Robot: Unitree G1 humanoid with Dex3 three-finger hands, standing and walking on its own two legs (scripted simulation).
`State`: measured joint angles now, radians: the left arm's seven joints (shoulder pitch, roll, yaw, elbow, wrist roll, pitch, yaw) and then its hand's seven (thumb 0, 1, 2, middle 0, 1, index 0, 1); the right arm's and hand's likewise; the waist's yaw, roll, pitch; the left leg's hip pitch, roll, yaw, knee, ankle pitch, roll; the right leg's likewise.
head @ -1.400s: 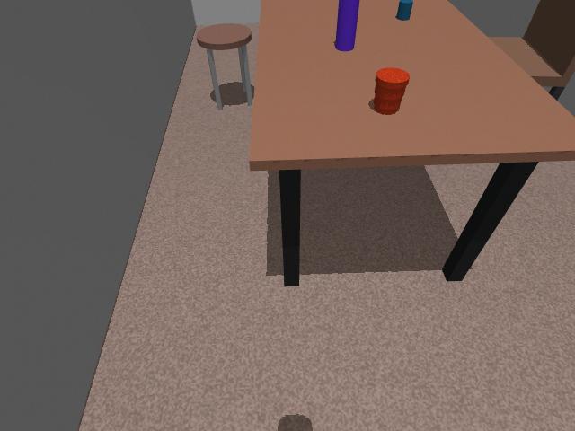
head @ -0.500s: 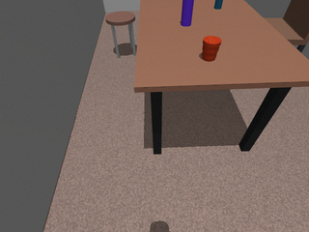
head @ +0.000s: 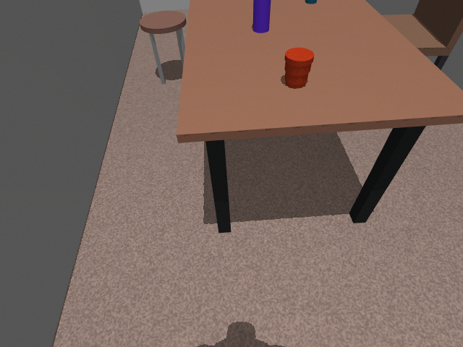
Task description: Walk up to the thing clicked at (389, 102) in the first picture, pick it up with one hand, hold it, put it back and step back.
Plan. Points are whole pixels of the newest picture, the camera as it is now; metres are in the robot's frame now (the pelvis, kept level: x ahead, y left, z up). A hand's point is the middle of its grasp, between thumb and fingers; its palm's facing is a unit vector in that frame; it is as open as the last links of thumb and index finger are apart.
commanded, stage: walk up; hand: right
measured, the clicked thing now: (297, 69) +0.89 -0.19 +0.01
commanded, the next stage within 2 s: none
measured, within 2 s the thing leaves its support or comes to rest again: neither
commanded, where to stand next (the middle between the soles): +0.36 +0.00 m, yaw +2 degrees
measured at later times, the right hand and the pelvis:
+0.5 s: hand (361, 270) +0.30 -0.26 -0.14, palm faces -0.13 +0.91 -0.40, open 7.4 cm; pelvis +0.18 +0.01 -0.02, yaw +4 degrees
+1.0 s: hand (355, 239) +0.40 -0.28 -0.18, palm faces -0.09 +0.95 -0.31, open 7.4 cm; pelvis +0.31 -0.03 -0.01, yaw +3 degrees
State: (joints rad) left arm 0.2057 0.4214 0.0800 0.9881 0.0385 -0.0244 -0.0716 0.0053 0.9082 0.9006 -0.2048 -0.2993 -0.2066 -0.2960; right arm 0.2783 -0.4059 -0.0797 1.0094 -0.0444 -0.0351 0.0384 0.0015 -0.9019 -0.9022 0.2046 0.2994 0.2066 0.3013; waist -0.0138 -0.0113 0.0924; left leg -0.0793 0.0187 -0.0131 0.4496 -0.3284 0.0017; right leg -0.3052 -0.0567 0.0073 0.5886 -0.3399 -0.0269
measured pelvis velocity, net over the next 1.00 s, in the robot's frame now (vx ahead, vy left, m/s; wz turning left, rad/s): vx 0.31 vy -0.03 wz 0.05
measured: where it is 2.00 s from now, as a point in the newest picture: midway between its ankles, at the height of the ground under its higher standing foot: (246, 322)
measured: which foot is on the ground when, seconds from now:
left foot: down 0.00-0.02, up 0.04-0.40, down 0.42-0.84, up 0.86-1.00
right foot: down 0.00-0.46, up 0.48-0.80, down 0.82-1.00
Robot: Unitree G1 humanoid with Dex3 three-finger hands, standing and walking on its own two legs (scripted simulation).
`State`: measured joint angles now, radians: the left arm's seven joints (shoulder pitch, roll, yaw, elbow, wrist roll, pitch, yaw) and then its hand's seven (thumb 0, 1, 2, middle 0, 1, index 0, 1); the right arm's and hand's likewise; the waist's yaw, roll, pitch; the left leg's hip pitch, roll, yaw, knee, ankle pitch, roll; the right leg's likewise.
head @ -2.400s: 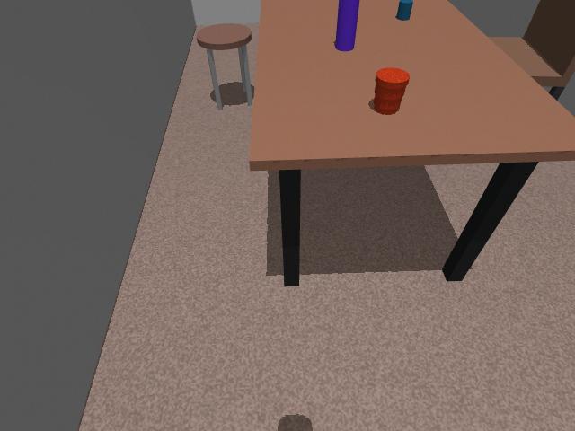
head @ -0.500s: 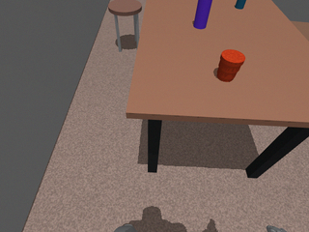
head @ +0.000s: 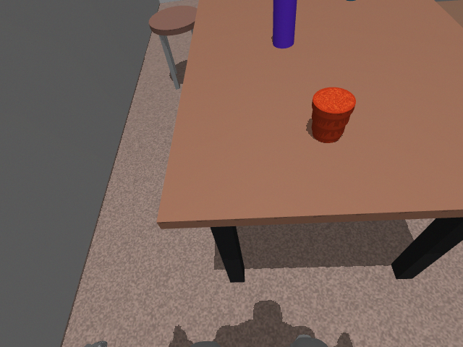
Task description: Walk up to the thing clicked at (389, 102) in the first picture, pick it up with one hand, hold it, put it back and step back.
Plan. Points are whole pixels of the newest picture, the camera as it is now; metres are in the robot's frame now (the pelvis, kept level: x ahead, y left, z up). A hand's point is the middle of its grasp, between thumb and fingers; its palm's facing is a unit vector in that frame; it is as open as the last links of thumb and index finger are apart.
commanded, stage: walk up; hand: right
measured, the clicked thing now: (330, 117) +0.58 -0.19 +0.02
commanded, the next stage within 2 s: stand in 1.62 s
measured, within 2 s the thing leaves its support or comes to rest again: neither
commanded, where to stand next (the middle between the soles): +0.05 +0.03 m, yaw -1 degrees
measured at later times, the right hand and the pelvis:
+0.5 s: hand out of the picture +0.10 -0.24 -0.14, palm faces -0.05 +0.93 -0.36, open 7.4 cm; pelvis +0.00 +0.02 +0.01, yaw +1 degrees
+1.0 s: hand out of the picture +0.12 -0.23 -0.13, palm faces -0.03 +0.94 -0.33, open 7.4 cm; pelvis +0.02 +0.02 +0.02, yaw +1 degrees
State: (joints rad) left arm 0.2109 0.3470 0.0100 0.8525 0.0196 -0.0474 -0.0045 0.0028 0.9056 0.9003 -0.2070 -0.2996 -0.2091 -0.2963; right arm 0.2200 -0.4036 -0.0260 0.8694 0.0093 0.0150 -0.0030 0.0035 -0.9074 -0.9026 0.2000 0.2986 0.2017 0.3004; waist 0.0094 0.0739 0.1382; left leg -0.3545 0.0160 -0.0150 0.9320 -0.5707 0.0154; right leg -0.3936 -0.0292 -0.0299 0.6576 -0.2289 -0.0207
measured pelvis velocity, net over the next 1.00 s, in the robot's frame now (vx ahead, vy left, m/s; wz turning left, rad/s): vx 0.02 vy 0.02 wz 0.01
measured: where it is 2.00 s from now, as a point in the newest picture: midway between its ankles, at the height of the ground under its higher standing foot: outside the picture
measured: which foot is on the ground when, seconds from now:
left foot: up 0.00-0.12, down 0.14-1.00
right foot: down 0.00-1.00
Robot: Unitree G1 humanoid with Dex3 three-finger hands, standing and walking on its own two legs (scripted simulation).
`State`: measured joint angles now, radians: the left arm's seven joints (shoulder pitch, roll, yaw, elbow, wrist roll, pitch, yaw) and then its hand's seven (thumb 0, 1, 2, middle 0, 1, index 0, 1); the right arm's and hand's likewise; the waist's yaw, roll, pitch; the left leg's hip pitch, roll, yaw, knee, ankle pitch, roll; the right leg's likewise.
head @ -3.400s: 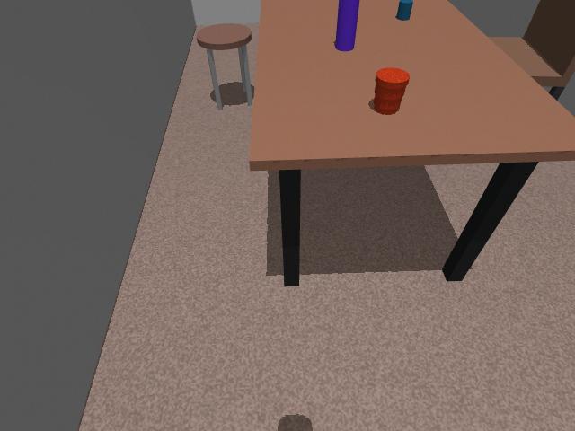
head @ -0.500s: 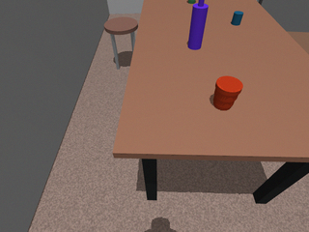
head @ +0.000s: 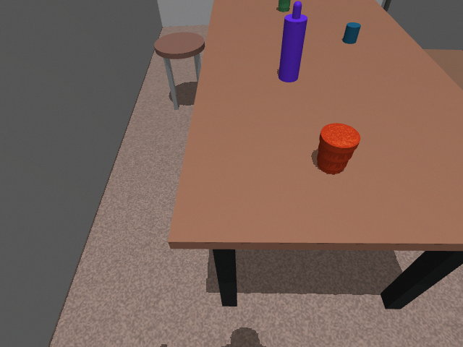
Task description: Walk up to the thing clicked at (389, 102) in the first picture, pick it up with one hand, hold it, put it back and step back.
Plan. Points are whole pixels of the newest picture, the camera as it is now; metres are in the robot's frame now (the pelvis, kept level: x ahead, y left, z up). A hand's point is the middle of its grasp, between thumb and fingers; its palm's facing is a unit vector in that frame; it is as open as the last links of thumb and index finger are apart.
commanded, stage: walk up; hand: right
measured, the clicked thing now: (335, 150) +0.55 -0.22 +0.00
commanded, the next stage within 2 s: stand in 0.62 s
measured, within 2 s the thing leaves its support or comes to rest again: neither
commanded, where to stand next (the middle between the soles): +0.03 +0.01 m, yaw -1 degrees
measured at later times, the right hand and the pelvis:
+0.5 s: hand out of the picture +0.07 -0.25 -0.16, palm faces -0.02 +0.95 -0.32, open 7.4 cm; pelvis +0.00 +0.00 +0.00, yaw +0 degrees
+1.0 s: hand out of the picture +0.10 -0.26 -0.16, palm faces -0.04 +0.94 -0.33, open 7.4 cm; pelvis +0.02 -0.01 +0.00, yaw +1 degrees
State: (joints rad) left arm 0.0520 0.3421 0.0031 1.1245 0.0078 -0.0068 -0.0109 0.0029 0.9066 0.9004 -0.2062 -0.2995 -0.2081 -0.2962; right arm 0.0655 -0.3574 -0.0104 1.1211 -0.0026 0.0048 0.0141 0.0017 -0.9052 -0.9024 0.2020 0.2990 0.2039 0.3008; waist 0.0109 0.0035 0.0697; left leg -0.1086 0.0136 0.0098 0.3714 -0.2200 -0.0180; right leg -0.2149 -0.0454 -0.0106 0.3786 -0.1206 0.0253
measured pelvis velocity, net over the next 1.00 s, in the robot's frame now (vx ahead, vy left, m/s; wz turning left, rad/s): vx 0.02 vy -0.01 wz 0.01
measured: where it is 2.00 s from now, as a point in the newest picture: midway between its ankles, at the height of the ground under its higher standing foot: outside the picture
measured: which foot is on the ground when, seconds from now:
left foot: down 0.00-1.00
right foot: down 0.00-1.00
